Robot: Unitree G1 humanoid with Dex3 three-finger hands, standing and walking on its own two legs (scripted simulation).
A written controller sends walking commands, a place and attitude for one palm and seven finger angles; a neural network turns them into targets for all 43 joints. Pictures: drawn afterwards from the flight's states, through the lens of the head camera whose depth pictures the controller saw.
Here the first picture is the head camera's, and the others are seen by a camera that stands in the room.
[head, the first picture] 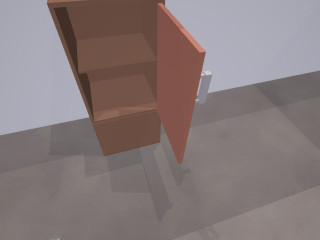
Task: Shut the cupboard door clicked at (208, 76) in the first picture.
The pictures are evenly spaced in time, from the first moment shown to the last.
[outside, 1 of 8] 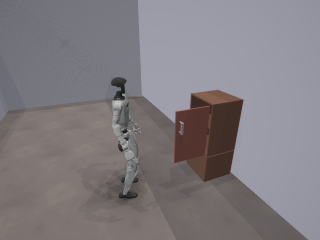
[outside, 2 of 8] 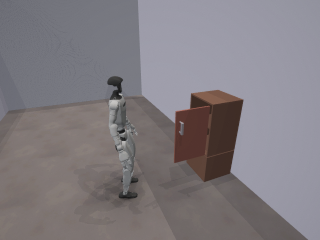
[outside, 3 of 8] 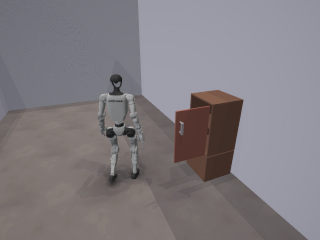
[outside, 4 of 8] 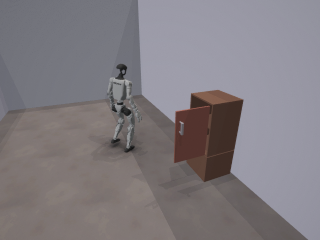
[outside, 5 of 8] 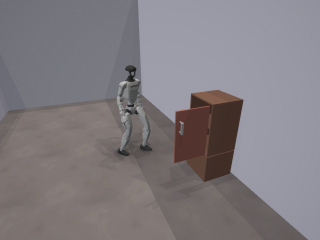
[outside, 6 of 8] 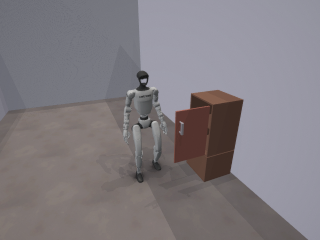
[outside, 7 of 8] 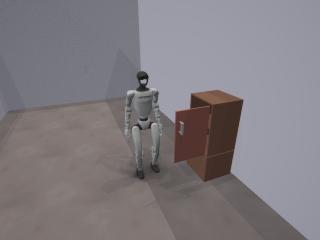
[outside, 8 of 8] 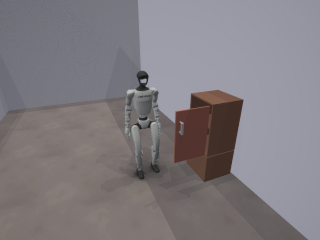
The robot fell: no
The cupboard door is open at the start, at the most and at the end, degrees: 90 90 90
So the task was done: no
